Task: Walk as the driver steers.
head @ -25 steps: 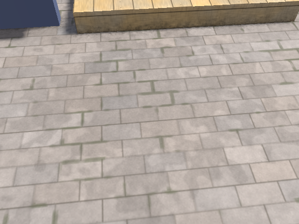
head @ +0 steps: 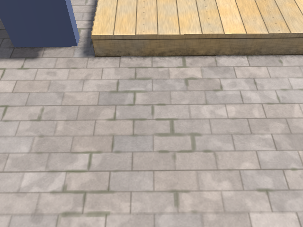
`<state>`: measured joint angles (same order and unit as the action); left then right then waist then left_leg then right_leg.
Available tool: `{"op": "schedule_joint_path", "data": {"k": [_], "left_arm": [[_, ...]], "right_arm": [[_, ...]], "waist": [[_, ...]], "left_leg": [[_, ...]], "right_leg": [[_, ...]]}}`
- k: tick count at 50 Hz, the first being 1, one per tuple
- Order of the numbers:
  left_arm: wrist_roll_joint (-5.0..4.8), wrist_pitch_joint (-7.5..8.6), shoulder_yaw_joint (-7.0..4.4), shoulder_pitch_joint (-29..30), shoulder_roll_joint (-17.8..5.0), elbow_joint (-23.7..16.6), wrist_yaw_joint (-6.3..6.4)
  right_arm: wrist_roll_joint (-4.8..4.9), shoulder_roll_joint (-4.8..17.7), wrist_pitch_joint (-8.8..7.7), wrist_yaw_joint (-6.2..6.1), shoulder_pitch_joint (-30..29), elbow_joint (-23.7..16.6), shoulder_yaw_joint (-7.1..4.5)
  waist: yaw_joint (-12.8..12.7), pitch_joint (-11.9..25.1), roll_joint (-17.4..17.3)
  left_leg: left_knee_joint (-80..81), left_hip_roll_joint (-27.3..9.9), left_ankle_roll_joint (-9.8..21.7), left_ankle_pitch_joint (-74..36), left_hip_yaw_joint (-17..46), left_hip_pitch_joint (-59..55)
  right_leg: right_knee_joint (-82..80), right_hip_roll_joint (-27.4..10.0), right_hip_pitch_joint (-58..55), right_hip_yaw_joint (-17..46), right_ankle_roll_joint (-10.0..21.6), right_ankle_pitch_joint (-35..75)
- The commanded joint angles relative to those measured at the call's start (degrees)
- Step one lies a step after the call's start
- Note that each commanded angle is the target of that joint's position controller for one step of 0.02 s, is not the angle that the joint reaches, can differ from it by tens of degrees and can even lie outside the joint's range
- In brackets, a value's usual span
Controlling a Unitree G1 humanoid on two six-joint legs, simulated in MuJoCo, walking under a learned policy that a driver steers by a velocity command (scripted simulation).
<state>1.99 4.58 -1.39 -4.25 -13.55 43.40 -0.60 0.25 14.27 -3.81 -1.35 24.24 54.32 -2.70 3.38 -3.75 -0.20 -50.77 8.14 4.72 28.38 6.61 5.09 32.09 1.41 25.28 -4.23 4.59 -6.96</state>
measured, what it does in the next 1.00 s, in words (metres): walks ahead: left foot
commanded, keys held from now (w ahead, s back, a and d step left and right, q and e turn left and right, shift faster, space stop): no key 0.94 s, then w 0.06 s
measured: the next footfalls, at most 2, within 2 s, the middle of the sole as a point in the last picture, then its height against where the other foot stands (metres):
left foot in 0.38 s outside the picture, level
left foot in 1.70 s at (137, 207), level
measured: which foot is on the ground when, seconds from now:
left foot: up 0.00-0.36, down 0.38-1.00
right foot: down 0.00-1.00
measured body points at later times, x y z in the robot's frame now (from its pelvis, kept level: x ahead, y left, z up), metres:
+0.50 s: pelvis +0.10 +0.01 +0.02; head +0.10 +0.02 +0.47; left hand +0.13 +0.24 -0.13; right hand +0.16 -0.23 -0.12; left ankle +0.11 +0.12 -0.72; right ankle +0.10 -0.08 -0.72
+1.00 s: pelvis +0.11 +0.03 +0.02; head +0.11 +0.03 +0.47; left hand +0.10 +0.25 -0.14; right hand +0.11 -0.20 -0.14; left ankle +0.11 +0.12 -0.72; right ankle +0.10 -0.08 -0.72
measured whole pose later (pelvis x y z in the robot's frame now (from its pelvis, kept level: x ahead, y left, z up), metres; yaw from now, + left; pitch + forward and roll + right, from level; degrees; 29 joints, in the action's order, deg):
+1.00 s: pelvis +0.11 +0.03 +0.02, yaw -1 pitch -2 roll +0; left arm 0.7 -0.1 0.6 -18.1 -9.3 63.9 2.2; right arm -0.3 8.9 -0.6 -2.3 15.6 65.3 0.4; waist -0.5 -1.3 0.8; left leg -22.0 2.7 2.7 11.9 -0.6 8.5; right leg 23.3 -0.3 8.0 -1.9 0.7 -13.7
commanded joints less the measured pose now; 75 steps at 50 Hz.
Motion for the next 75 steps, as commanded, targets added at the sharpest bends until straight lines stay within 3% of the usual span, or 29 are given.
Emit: {"op": "schedule_joint_path", "data": {"k": [1,3,5,8,11,15,18,19,20,21,22,23,29,47,48,51,53,55,57,59,61,62,63,64,65,66,68,71,75], "left_arm": [[-1.99,-0.07,-2.13,-12.5,-6.4,1.3,0.02],[-1.76,0.18,-0.92,-9.8,-3.1,1.9,0.36],[-1.57,0.54,-0.53,-10.6,-3.4,3.4,0.44],[-0.93,0.99,-0.38,-10.0,-5.0,4.5,0.42],[-0.88,0.35,-0.11,-10.9,-5.4,5.8,0.42],[-0.78,-1.38,-0.21,-13.2,-5.9,7.3,0.76],[-1.0,-2.53,0.14,-13.2,-4.9,8.0,1.4],[-0.85,-2.48,0.41,-14.3,-3.9,7.9,1.43],[-1.45,-2.51,0.54,-19.5,-1.9,8.5,1.21],[-1.66,-3.2,0.96,-20.6,-0.7,10.8,1.46],[-1.55,-3.57,0.58,-18.7,-2.1,11.1,1.67],[-1.44,-3.71,0.25,-17.3,-3.1,11.2,1.73],[-1.48,-3.67,0.52,-16.1,-2.0,13.7,2.09],[-1.43,-4.45,1.4,-17.4,-0.2,19.8,3.02],[-1.34,-4.46,1.52,-18.0,0.2,20.3,2.97],[-0.63,-4.79,0.82,-17.6,-0.6,19.6,2.51],[0.07,-4.59,1.06,-15.3,1.3,17.9,1.82],[0.57,-3.62,1.05,-13.3,1.8,16.3,1.28],[0.06,-2.48,0.42,-12.8,0.5,15.1,0.62],[-0.52,-1.59,0.24,-15.5,1.4,15.2,0.19],[-0.95,-1.18,0.01,-23.5,2.8,18.3,0.53],[-0.69,-1.02,-0.51,-28.2,1.5,19.8,0.94],[0.12,-0.58,-1.42,-34.4,-2.6,20.6,1.54],[-0.58,-1.1,-2.68,-37.0,-7.5,21.3,1.5],[-0.48,-1.46,-2.32,-31.6,-5.4,20.2,1.59],[-0.7,-1.01,-1.85,-26.6,-3.8,18.3,1.24],[-1.08,0.16,-1.41,-23.5,-2.3,16.9,1.21],[-1.06,1.16,-0.7,-27.7,-0.5,18.8,1.32],[-0.91,1.41,-0.04,-30.5,0.0,19.7,1.44]], "right_arm": [[-0.8,6.0,-0.08,-0.43,4.0,-2.2,-1.24],[-1.66,4.9,0.88,0.33,-0.1,-3.0,-0.95],[-2.16,3.2,2.35,1.14,1.4,-2.3,-0.65],[-1.82,1.6,3.48,1.24,0.8,-1.9,-0.04],[-1.84,0.8,4.13,0.85,-4.0,-2.0,0.87],[-1.43,1.6,4.57,0.16,-8.1,-1.4,1.3],[-1.89,1.9,3.76,-0.57,-8.3,-0.3,1.77],[-2.17,4.1,3.07,-0.93,-7.0,0.2,1.46],[-1.67,7.4,2.72,-1.11,-8.6,0.5,0.95],[-0.53,4.5,2.63,-0.68,-9.8,1.4,1.51],[-0.42,2.3,2.44,-0.4,-10.9,1.5,2.01],[-0.41,2.0,2.33,-0.37,-11.0,2.0,2.08],[-0.4,1.7,2.29,-0.88,-8.8,5.1,1.99],[-0.5,-0.2,2.81,-1.21,-6.2,10.2,2.57],[-0.54,-0.5,2.86,-1.18,-5.5,10.6,2.66],[-0.66,2.8,3.8,-0.93,-3.9,10.5,1.05],[-0.81,3.7,4.06,-0.61,-0.1,11.0,0.17],[-1.18,3.9,3.69,-0.42,1.3,11.0,-0.53],[-1.53,4.3,2.82,-0.16,-0.5,10.0,-0.95],[-0.86,4.4,2.22,-0.01,-4.2,8.8,-1.22],[-0.28,3.5,2.09,0.17,-7.8,7.7,-1.34],[-0.61,2.1,1.75,0.23,-9.1,6.8,-1.07],[-0.88,-2.2,1.14,0.58,-10.3,5.2,0.08],[-1.48,-1.9,0.9,1.07,-11.4,3.1,0.06],[-2.98,1.2,0.7,1.73,-12.3,2.5,-0.52],[-2.76,0.6,0.42,2.46,-12.3,2.8,-0.48],[-2.24,-0.4,0.02,3.3,-10.5,3.9,-0.42],[-2.25,-0.7,0.71,3.48,-12.5,3.2,-0.55],[-1.9,-1.7,1.2,3.33,-22.8,-1.2,0.09]], "waist": [[-3.9,11.5,2.4],[-2.8,6.0,2.2],[-1.1,6.6,3.9],[0.4,7.9,4.7],[-0.9,7.7,7.0],[-3.0,6.6,6.9],[-2.1,3.0,3.1],[-2.6,3.4,0.2],[-6.9,2.7,-5.5],[-6.3,2.6,-6.4],[-5.8,0.4,-5.4],[-5.1,0.4,-4.8],[-4.2,1.4,-0.8],[-4.0,-0.1,0.1],[-3.9,1.0,-0.1],[-3.2,-2.5,-3.1],[-1.4,-6.5,-6.5],[-0.8,-6.9,-7.8],[-2.0,-4.9,-5.9],[-4.7,-3.9,-5.8],[-8.5,-3.4,-3.5],[-10.0,-3.1,0.2],[-11.9,-0.6,12.1],[-11.4,-3.3,17.3],[-7.9,-7.6,9.3],[-5.5,-8.3,4.8],[-3.5,-5.9,3.0],[-3.8,-3.4,4.0],[-5.4,-4.5,5.2]], "left_leg": [[-24.1,-3.2,-1.9,-2.6,2.2,22.0],[-17.9,-6.5,-2.8,-5.3,0.5,21.6],[-13.9,-6.2,-3.7,-7.2,-1.1,15.8],[-6.4,-6.6,-4.7,-9.5,-3.2,13.2],[4.9,-8.2,-5.0,-13.2,-5.6,10.8],[13.4,-8.7,-5.0,-13.4,-6.6,7.7],[28.4,-10.2,-3.6,-19.6,-4.7,0.7],[30.4,-15.1,-2.7,-25.4,0.7,-2.4],[30.3,-19.7,0.0,-31.6,5.9,-0.5],[31.9,-19.5,1.2,-25.5,5.3,7.8],[32.8,-16.7,-0.3,-21.2,3.8,10.7],[33.1,-14.9,-1.3,-20.2,2.2,10.5],[32.3,-13.8,-1.2,-25.6,0.7,4.7],[33.3,-13.0,-1.0,-25.1,-0.1,4.4],[34.2,-12.5,-0.8,-19.5,-0.1,4.1],[35.7,-12.3,2.4,8.3,3.1,7.7],[40.7,-18.3,6.3,19.7,12.1,7.3],[44.7,-24.2,9.9,18.6,19.3,7.5],[44.8,-24.6,10.2,12.0,18.1,6.5],[42.9,-21.6,8.2,7.4,12.2,10.3],[36.7,-16.3,5.7,6.1,5.2,19.5],[29.4,-13.4,4.3,5.0,1.7,25.3],[11.5,-7.4,1.8,1.9,-6.4,31.2],[0.7,-4.5,1.4,3.1,-10.2,40.1],[-6.4,-8.9,1.7,-2.1,-6.8,40.3],[-8.1,-10.4,1.6,-7.3,-5.8,39.3],[-7.6,-12.0,0.1,-14.3,-6.4,36.3],[-7.6,-11.6,-1.2,-18.9,-9.0,37.2],[0.3,-10.6,-2.6,-21.8,-12.1,38.1]], "right_leg": [[-8.9,-22.5,-28.7,25.2,12.4,46.3],[-13.4,-17.4,-20.6,16.4,9.0,42.8],[-15.3,-15.1,-14.8,11.6,8.0,44.3],[-15.8,-13.6,-11.7,7.0,8.4,45.5],[-16.0,-11.9,-11.0,5.1,6.7,38.2],[-16.5,-12.7,-10.1,8.6,6.6,16.4],[-14.6,-11.4,-5.7,10.7,3.2,-0.1],[-12.6,-9.8,-4.4,10.6,1.0,-2.9],[-12.0,-4.8,-4.9,7.0,-0.7,-8.0],[-13.5,-3.7,-13.2,5.6,-1.5,-8.8],[-13.5,-4.2,-15.6,6.4,-1.9,-5.9],[-13.2,-4.9,-16.5,7.0,-1.7,-3.5],[-13.9,-6.2,-15.3,7.4,-2.1,-1.2],[-13.3,-6.9,-15.8,7.3,-2.6,-1.0],[-13.6,-6.4,-16.2,7.0,-2.6,-4.8],[-7.3,-2.1,-10.1,3.9,-1.1,-23.5],[0.6,-0.3,-2.1,1.1,-0.8,-24.2],[8.6,-2.2,0.4,0.8,-0.5,-18.5],[11.3,-3.5,0.8,2.6,-0.1,-20.0],[4.5,-3.0,-6.4,1.5,0.3,-17.6],[-6.5,0.6,-22.1,-2.1,0.2,-10.8],[-10.3,-1.2,-29.4,1.5,0.3,-13.1],[-20.8,-14.5,-34.7,20.5,1.8,-26.6],[-28.4,-23.6,-32.8,38.2,6.5,-40.1],[-28.7,-24.1,-26.0,38.5,8.0,-41.7],[-28.5,-21.5,-22.9,33.5,7.0,-36.3],[-28.7,-16.8,-23.2,23.1,5.0,-20.6],[-26.0,-13.3,-26.8,14.0,4.1,-0.1],[-24.5,-11.8,-26.3,9.1,4.7,16.5]]}}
